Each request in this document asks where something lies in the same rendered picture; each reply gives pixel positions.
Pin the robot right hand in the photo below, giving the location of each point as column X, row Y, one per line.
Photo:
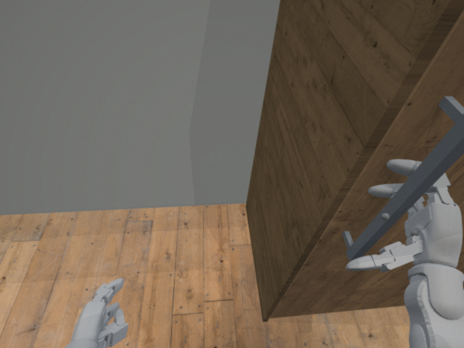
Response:
column 439, row 226

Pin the wardrobe door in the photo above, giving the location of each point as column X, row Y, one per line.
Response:
column 323, row 284

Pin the robot right forearm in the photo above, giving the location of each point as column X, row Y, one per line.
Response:
column 435, row 303

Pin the handle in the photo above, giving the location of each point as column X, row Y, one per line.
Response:
column 441, row 158

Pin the robot left hand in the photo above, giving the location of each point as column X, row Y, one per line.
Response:
column 93, row 321

